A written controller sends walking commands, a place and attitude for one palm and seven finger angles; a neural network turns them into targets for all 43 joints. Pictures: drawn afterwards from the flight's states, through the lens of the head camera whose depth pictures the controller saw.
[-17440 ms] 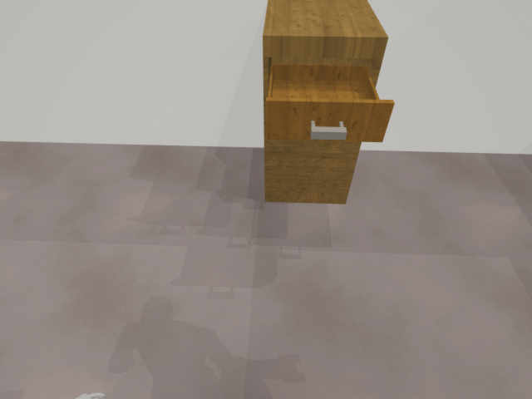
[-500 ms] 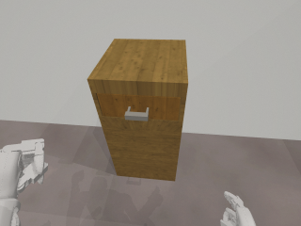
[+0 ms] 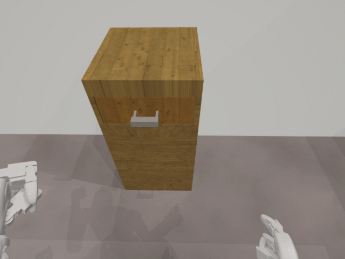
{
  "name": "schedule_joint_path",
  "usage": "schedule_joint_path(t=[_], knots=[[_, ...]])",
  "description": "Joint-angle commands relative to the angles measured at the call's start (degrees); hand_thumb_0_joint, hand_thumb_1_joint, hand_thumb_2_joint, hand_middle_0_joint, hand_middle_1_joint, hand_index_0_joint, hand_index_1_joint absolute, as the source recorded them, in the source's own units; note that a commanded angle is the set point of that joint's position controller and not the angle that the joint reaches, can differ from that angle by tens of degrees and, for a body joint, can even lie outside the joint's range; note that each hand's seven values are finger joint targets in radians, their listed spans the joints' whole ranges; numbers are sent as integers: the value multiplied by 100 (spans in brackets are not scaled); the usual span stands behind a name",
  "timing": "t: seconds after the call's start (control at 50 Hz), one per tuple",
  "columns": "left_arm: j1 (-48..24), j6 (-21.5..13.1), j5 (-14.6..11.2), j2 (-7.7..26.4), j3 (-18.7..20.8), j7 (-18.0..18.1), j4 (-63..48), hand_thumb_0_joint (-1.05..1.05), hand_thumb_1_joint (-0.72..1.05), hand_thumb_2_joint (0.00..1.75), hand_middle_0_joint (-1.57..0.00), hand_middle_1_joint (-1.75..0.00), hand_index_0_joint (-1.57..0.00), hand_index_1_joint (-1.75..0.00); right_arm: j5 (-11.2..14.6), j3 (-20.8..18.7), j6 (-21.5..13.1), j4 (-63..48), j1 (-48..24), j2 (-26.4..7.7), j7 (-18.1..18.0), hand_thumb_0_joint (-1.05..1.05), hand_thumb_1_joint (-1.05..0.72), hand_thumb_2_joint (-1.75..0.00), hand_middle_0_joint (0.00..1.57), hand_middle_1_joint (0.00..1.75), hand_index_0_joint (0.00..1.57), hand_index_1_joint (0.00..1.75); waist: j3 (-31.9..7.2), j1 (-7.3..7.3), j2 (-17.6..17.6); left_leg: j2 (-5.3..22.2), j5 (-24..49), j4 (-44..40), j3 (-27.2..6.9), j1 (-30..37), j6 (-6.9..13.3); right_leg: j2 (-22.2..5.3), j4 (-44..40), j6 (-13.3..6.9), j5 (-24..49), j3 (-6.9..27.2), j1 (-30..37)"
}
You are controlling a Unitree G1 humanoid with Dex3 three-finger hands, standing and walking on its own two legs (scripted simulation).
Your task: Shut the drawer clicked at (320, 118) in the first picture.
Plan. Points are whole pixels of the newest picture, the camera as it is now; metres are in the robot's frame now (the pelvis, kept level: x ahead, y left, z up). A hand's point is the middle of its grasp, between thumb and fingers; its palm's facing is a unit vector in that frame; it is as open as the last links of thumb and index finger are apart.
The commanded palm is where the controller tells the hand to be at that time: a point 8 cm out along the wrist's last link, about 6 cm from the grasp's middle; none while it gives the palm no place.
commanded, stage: step back with the hand held close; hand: left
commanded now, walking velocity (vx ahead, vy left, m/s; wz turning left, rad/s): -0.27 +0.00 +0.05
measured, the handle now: (145, 117) +0.62 +0.15 -0.09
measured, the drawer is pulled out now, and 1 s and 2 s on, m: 0.00 0.00 0.00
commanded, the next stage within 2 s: stop stepping back and stand still in 1.28 s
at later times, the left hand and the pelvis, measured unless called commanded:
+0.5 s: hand (13, 229) +0.14 +0.25 +0.15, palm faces +0.37 -0.80 -0.48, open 3.3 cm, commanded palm +0.07 +0.29 +0.17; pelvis -0.05 +0.01 -0.02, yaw +0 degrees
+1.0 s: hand out of the picture +0.09 +0.25 +0.15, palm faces +0.35 -0.79 -0.51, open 3.2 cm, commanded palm +0.01 +0.30 +0.17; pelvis -0.10 +0.01 -0.02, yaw +3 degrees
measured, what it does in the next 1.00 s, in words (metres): shifts its weight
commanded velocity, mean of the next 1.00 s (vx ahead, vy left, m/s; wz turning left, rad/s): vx -0.33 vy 0.00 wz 0.03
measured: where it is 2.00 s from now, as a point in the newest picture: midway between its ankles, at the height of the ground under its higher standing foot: outside the picture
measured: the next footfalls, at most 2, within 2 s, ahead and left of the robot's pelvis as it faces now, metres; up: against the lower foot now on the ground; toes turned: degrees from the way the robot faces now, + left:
right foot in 1.24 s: -0.25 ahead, -0.14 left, +0.00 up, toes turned +0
left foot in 1.96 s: -0.12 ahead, +0.10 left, +0.00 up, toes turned -4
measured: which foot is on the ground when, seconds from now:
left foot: down 0.00-1.00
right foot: down 0.00-0.96, up 0.98-1.00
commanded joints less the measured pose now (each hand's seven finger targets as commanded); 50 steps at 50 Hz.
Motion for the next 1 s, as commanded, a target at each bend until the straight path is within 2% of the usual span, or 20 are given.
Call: schedule_joint_path(t=[0.0,0.04,0.12,0.18,0.24,0.32,0.4,0.46,0.54,0.6,0.66,0.7,0.78,0.82,0.86,0.88,0.9,0.94,0.96,0.98], knots=[[247,-425,-50,1111,812,161,-1370,0,90,90,-140,-160,-140,-160,35,-316,-142,-1020,-577,-628,-48,0,-90,-90,20,30,20,30,-966,45,-144,461,1698,-385,-614,-300,-13,-446,231,1,1765,367,766],[360,-439,-67,1263,994,191,-1497,0,90,90,-140,-160,-140,-160,35,-339,-111,-1064,-600,-636,-73,0,-90,-90,20,30,20,30,-1145,87,1,502,2104,-355,-672,-406,-37,-417,470,15,2086,307,911],[446,-423,-48,1166,903,179,-1618,0,90,90,-140,-160,-140,-160,42,-371,-93,-1137,-525,-646,-89,0,-90,-90,20,30,20,30,-1049,54,106,626,2272,-347,-730,-665,-34,-325,784,64,2034,292,853],[401,-421,0,1091,867,173,-1585,0,90,90,-140,-160,-140,-160,20,-383,-122,-1136,-512,-673,-106,0,-90,-90,20,30,20,30,-821,44,237,742,1588,-548,-839,-1205,51,-245,1014,95,1528,291,901],[234,-424,47,1075,878,185,-1600,0,90,90,-140,-160,-140,-160,9,-393,-173,-1161,-530,-709,-124,0,-90,-90,20,30,20,30,-579,30,220,842,283,-796,-981,-2011,208,-202,1264,116,1186,383,1122],[58,-480,137,997,837,222,-1568,0,90,90,-140,-160,-140,-160,46,-387,-241,-1183,-438,-710,-131,0,-90,-90,20,30,20,30,-262,-64,-91,797,-1472,-843,-1084,-2871,330,-243,1324,89,782,584,1203],[-51,-551,170,1033,863,258,-1699,0,90,90,-140,-160,-140,-160,23,-383,-311,-1185,-399,-684,-140,0,-90,-90,20,30,20,30,-269,-97,-275,659,-1833,-568,-1048,-2836,321,-329,1043,44,308,791,867],[-23,-633,174,1076,907,278,-1905,0,90,90,-140,-160,-140,-160,-7,-382,-370,-1164,-345,-701,-130,0,-90,-90,20,30,20,30,-355,-127,-199,588,-1771,-441,-1083,-2584,269,-383,816,-13,10,867,576],[41,-709,203,1076,969,313,-1940,0,90,90,-140,-160,-140,-160,-17,-371,-435,-1170,-409,-729,-150,0,-90,-90,20,30,20,30,-381,-96,350,946,-2173,-1044,-1449,-3098,367,-85,1463,105,153,487,1041],[24,-743,270,1120,1095,321,-1810,0,90,90,-140,-160,-140,-160,-24,-394,-444,-1162,-421,-702,-174,0,-90,-90,20,30,20,30,-347,-55,348,1127,-2191,-1079,-1507,-3744,489,44,2019,158,715,452,1557],[91,-780,240,1118,1133,262,-1771,0,90,90,-140,-160,-140,-160,-6,-430,-449,-1147,-397,-702,-153,0,-90,-90,20,30,20,30,-396,-83,-22,899,-1889,-649,-1308,-3666,438,-48,1867,88,1097,760,1449],[48,-805,211,1114,1096,235,-1862,0,90,90,-140,-160,-140,-160,-5,-450,-438,-1096,-334,-698,-115,0,-90,-90,20,30,20,30,-453,-118,-210,648,-1860,-212,-1104,-3414,361,-273,1497,-18,1009,1094,1050],[65,-858,136,1236,1087,262,-1916,0,90,90,-140,-160,-140,-160,-27,-486,-372,-995,-258,-614,-33,0,-90,-90,20,30,20,30,-506,-180,-815,179,-1397,832,-771,-2193,71,-921,196,-343,-395,1762,-447],[146,-909,62,1267,1056,315,-1977,0,90,90,-140,-160,-140,-160,-20,-488,-309,-927,-213,-584,1,0,-90,-90,20,30,20,30,-653,-221,-835,90,-982,1090,-723,-1474,-23,-1107,-122,-441,-653,1659,-1030],[309,-955,55,1340,1141,377,-1970,0,90,90,-140,-160,-140,-160,-16,-476,-274,-900,-251,-568,-27,0,-90,-90,20,30,20,30,-731,-230,-576,233,-909,679,-866,-1310,22,-851,66,-296,-667,1184,-1114],[373,-982,80,1353,1169,385,-2004,0,90,90,-140,-160,-140,-160,-3,-483,-283,-930,-294,-620,-41,0,-90,-90,20,30,20,30,-728,-238,-280,418,-1119,272,-1057,-1594,121,-583,340,-166,-662,939,-860],[372,-1016,135,1348,1211,374,-2070,0,90,90,-140,-160,-140,-160,-3,-478,-331,-983,-345,-684,-70,0,-90,-90,20,30,20,30,-714,-238,140,743,-1545,-333,-1365,-2220,288,-239,899,-7,-464,669,-262],[235,-1047,284,1260,1278,335,-2176,0,90,90,-140,-160,-140,-160,-13,-492,-472,-1069,-541,-780,-133,0,-90,-90,20,30,20,30,-709,-134,1335,1698,-3089,-1767,-2412,-4047,670,449,2819,212,-121,219,1376],[168,-1022,329,1337,1359,329,-2199,0,90,90,-140,-160,-140,-160,-54,-515,-517,-1034,-482,-738,-151,0,-90,-90,20,30,20,30,-644,-132,1272,1970,-3169,-1936,-2526,-4222,781,524,3459,219,-472,311,1407],[69,-983,341,1328,1355,329,-2204,0,90,90,-140,-160,-140,-160,-83,-540,-548,-990,-423,-714,-145,0,-90,-90,20,30,20,30,-543,-121,950,1984,-2912,-1801,-2488,-4120,844,561,3805,205,-788,402,1161]])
